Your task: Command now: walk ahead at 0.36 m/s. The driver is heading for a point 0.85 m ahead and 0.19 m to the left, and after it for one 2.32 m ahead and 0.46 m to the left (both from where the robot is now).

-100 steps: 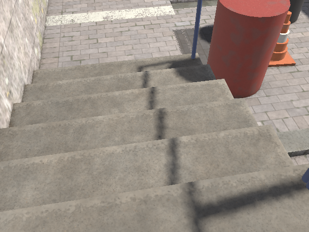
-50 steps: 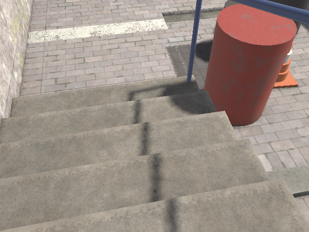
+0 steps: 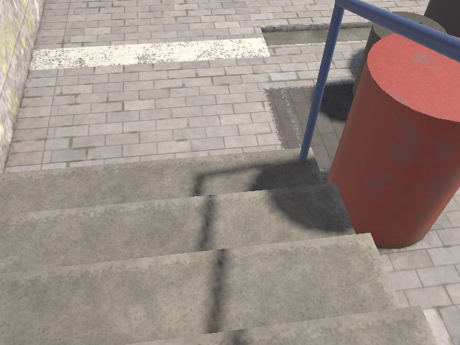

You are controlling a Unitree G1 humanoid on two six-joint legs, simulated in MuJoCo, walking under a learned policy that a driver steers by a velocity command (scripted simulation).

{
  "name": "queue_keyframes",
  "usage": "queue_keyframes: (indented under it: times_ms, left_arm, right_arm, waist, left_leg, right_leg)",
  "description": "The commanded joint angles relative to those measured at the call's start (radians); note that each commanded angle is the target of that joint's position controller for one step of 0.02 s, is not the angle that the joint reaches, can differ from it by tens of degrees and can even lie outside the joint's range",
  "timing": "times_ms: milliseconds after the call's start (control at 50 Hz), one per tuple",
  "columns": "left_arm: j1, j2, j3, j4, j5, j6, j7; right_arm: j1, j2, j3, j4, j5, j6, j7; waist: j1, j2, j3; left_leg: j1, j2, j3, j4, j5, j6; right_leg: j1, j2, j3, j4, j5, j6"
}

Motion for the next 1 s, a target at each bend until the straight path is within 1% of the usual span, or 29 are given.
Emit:
queue_keyframes:
  times_ms: [20,40,60,80,100,120,160,200,220,240,260,280,300,320,360,380,400,420,460,480,520,540,560,580,600,640,680,780,1000]
  left_arm:
    - [0.013,0.019,0.009,-0.048,0.019,0.024,-0.025]
    - [0.011,0.011,0.007,-0.052,0.024,0.03,-0.031]
    - [-0.003,0.001,0.002,-0.052,0.019,0.035,-0.032]
    - [0.043,-0.008,-0.004,-0.036,0.014,0.046,-0.035]
    - [0.093,0.008,0.0,-0.01,0.007,0.049,-0.036]
    - [0.091,0.021,0.002,-0.004,-0.003,0.051,-0.037]
    - [0.002,0.041,0.003,-0.017,0.004,0.053,-0.04]
    - [-0.034,0.057,0.003,-0.014,0.008,0.047,-0.04]
    - [-0.011,0.053,0.001,0.001,0.008,0.038,-0.037]
    - [0.062,0.037,-0.002,0.036,0.003,0.026,-0.036]
    - [0.115,0.062,0.001,0.066,-0.006,0.009,-0.034]
    - [0.133,0.124,0.009,0.071,-0.008,-0.008,-0.033]
    - [0.113,0.078,-0.016,0.055,-0.026,-0.021,-0.039]
    - [0.049,0.078,-0.02,0.036,-0.033,-0.027,-0.044]
    - [-0.095,0.083,-0.022,-0.001,-0.016,-0.018,-0.04]
    - [-0.114,0.068,-0.027,-0.014,0.001,-0.017,-0.038]
    - [-0.109,0.059,-0.031,-0.011,0.006,-0.015,-0.04]
    - [-0.119,0.042,-0.036,-0.013,0.002,-0.02,-0.04]
    - [-0.12,0.045,-0.042,-0.005,-0.013,-0.024,-0.041]
    - [-0.094,0.058,-0.041,0.012,-0.016,-0.017,-0.04]
    - [-0.096,0.059,-0.036,0.024,-0.018,-0.002,-0.03]
    - [-0.084,0.053,-0.032,0.026,-0.021,0.007,-0.027]
    - [-0.043,0.029,-0.031,0.024,-0.034,0.015,-0.024]
    - [-0.009,-0.002,-0.037,0.041,-0.043,0.027,-0.022]
    - [-0.022,-0.015,-0.041,0.054,-0.043,0.04,-0.022]
    - [-0.07,0.005,-0.035,0.059,-0.032,0.053,-0.031]
    - [-0.088,-0.006,-0.037,0.069,-0.027,0.056,-0.036]
    - [-0.091,-0.011,-0.042,0.102,-0.028,0.045,-0.029]
    - [-0.061,-0.018,-0.047,0.129,-0.023,0.041,-0.028]
  right_arm:
    - [0.056,-0.153,-0.022,-0.023,0.006,-0.051,-0.01]
    - [0.064,-0.165,-0.019,-0.012,0.012,-0.057,-0.009]
    - [0.079,-0.153,-0.013,-0.002,0.014,-0.053,-0.008]
    - [0.103,-0.139,-0.01,0.013,0.009,-0.043,-0.003]
    - [0.112,-0.133,-0.006,0.019,0.006,-0.039,0.0]
    - [0.108,-0.131,-0.002,0.009,0.009,-0.033,0.004]
    - [0.105,-0.14,0.0,0.005,0.005,-0.02,0.007]
    - [0.106,-0.148,-0.002,0.007,-0.004,-0.006,0.003]
    - [0.109,-0.143,-0.001,0.01,-0.007,0.0,-0.003]
    - [0.1,-0.13,0.004,0.016,-0.006,0.005,-0.008]
    - [0.124,-0.122,0.003,0.017,-0.002,0.009,-0.017]
    - [0.242,-0.088,0.005,0.03,0.01,0.014,-0.022]
    - [0.288,-0.064,0.01,0.047,0.011,0.032,-0.03]
    - [0.267,-0.086,0.006,0.051,0.012,0.045,-0.033]
    - [0.222,-0.087,0.008,0.05,0.011,0.054,-0.021]
    - [0.209,-0.097,0.005,0.068,0.011,0.062,-0.019]
    - [0.195,-0.077,0.01,0.073,0.01,0.069,-0.016]
    - [0.216,-0.068,0.011,0.097,0.008,0.079,-0.016]
    - [0.193,-0.05,0.017,0.1,-0.002,0.086,-0.015]
    - [0.136,-0.034,0.025,0.08,0.004,0.082,-0.016]
    - [0.191,-0.035,0.027,0.121,0.008,0.076,-0.028]
    - [0.218,-0.054,0.025,0.141,0.006,0.071,-0.032]
    - [0.21,-0.092,0.018,0.151,-0.003,0.065,-0.038]
    - [0.134,-0.066,0.03,0.134,0.004,0.059,-0.036]
    - [0.076,-0.052,0.036,0.113,0.006,0.053,-0.029]
    - [0.043,-0.068,0.035,0.104,0.003,0.043,-0.025]
    - [0.074,-0.066,0.035,0.122,0.009,0.042,-0.031]
    - [0.109,-0.04,0.036,0.146,0.007,0.041,-0.03]
    - [0.129,-0.018,0.04,0.173,0.0,0.048,-0.028]
  waist:
    - [0.016,0.06,0.045]
    - [0.022,0.11,0.039]
    - [0.021,0.145,0.01]
    - [0.032,0.163,-0.049]
    - [0.044,0.165,-0.088]
    - [0.043,0.129,-0.104]
    - [0.02,0.105,-0.051]
    - [0.005,0.136,-0.019]
    - [0.007,0.147,-0.021]
    - [0.039,0.134,-0.027]
    - [0.046,0.043,-0.04]
    - [-0.005,-0.129,-0.054]
    - [-0.027,-0.156,-0.083]
    - [-0.045,-0.111,-0.052]
    - [-0.098,-0.078,-0.053]
    - [-0.087,-0.067,-0.07]
    - [-0.088,-0.078,-0.083]
    - [-0.088,-0.069,-0.103]
    - [-0.096,-0.04,-0.098]
    - [-0.083,-0.044,-0.058]
    - [-0.096,-0.044,-0.068]
    - [-0.088,-0.007,-0.063]
    - [-0.043,0.116,-0.062]
    - [-0.012,0.157,-0.042]
    - [-0.017,0.18,-0.017]
    - [-0.02,0.148,0.002]
    - [-0.025,0.106,0.02]
    - [-0.041,0.058,0.028]
    - [-0.043,0.052,0.029]
  left_leg:
    - [-0.108,0.292,-0.255,-0.308,0.505,0.152]
    - [-0.111,0.271,-0.208,-0.295,0.648,0.156]
    - [-0.094,0.258,-0.177,-0.278,0.777,0.146]
    - [-0.078,0.248,-0.138,-0.238,0.884,0.137]
    - [-0.055,0.254,-0.134,-0.208,0.902,0.129]
    - [-0.066,0.244,-0.118,-0.2,0.826,0.118]
    - [-0.074,0.236,-0.121,-0.183,0.722,0.114]
    - [-0.042,0.235,-0.123,-0.121,0.715,0.107]
    - [-0.026,0.229,-0.125,-0.067,0.734,0.098]
    - [-0.029,0.207,-0.11,0.027,0.712,0.076]
    - [-0.029,0.149,-0.076,0.169,0.588,0.035]
    - [-0.086,0.041,-0.022,0.406,0.127,-0.023]
    - [-0.123,-0.008,-0.068,0.487,-0.352,-0.041]
    - [-0.132,0.024,-0.118,0.508,-0.36,-0.054]
    - [-0.062,0.071,-0.116,0.381,-0.293,-0.069]
    - [0.047,0.064,-0.074,0.354,-0.17,-0.073]
    - [0.099,0.054,-0.052,0.318,-0.128,-0.071]
    - [0.168,0.057,-0.058,0.379,-0.048,-0.065]
    - [0.165,0.063,-0.06,0.307,-0.051,-0.059]
    - [0.105,0.05,-0.038,0.138,-0.116,-0.07]
    - [0.188,0.045,-0.017,-0.062,0.006,-0.081]
    - [0.233,0.079,-0.057,-0.126,0.155,-0.078]
    - [0.247,0.159,-0.141,-0.122,0.404,-0.063]
    - [0.18,0.217,-0.19,-0.141,0.469,-0.03]
    - [0.07,0.232,-0.213,-0.195,0.348,-0.022]
    - [-0.02,0.202,-0.199,-0.243,0.155,-0.036]
    - [-0.022,0.172,-0.179,-0.264,0.032,-0.052]
    - [0.039,0.158,-0.169,-0.282,0.025,-0.056]
    - [0.031,0.134,-0.147,-0.299,-0.035,-0.054]
  right_leg:
    - [-0.001,-0.074,0.008,-0.43,0.231,0.058]
    - [0.046,-0.064,-0.013,-0.541,0.273,0.061]
    - [0.098,-0.063,-0.032,-0.621,0.29,0.052]
    - [0.172,-0.053,-0.045,-0.632,0.325,0.045]
    - [0.207,-0.056,-0.038,-0.595,0.409,0.023]
    - [0.234,-0.041,-0.063,-0.582,0.459,0.01]
    - [0.234,-0.031,-0.073,-0.627,0.424,-0.002]
    - [0.256,-0.009,-0.095,-0.697,0.312,-0.01]
    - [0.301,0.005,-0.101,-0.764,0.273,-0.015]
    - [0.394,0.017,-0.11,-0.888,0.319,-0.019]
    - [0.474,-0.024,-0.057,-1.036,0.679,-0.028]
    - [0.522,-0.214,0.159,-1.11,1.158,-0.131]
    - [0.481,-0.341,0.327,-1.161,1.283,-0.229]
    - [0.431,-0.333,0.305,-1.193,1.151,-0.253]
    - [0.345,-0.281,0.196,-1.223,0.941,-0.198]
    - [0.26,-0.233,0.105,-1.212,0.947,-0.168]
    - [0.243,-0.201,0.066,-1.217,0.916,-0.151]
    - [0.198,-0.216,0.06,-1.201,0.91,-0.157]
    - [0.211,-0.204,0.052,-1.196,0.867,-0.145]
    - [0.275,-0.167,0.039,-1.212,0.83,-0.125]
    - [0.321,-0.153,0.043,-1.171,0.782,-0.095]
    - [0.314,-0.134,0.041,-1.144,0.705,-0.065]
    - [0.312,-0.077,0.007,-1.105,0.552,-0.031]
    - [0.33,-0.032,-0.027,-1.139,0.327,-0.004]
    - [0.404,-0.019,-0.038,-1.149,0.264,0.013]
    - [0.486,-0.024,-0.029,-1.156,0.34,0.013]
    - [0.496,-0.051,-0.004,-1.196,0.389,0.008]
    - [0.456,-0.063,0.015,-1.253,0.374,0.02]
    - [0.417,-0.064,0.029,-1.286,0.286,0.029]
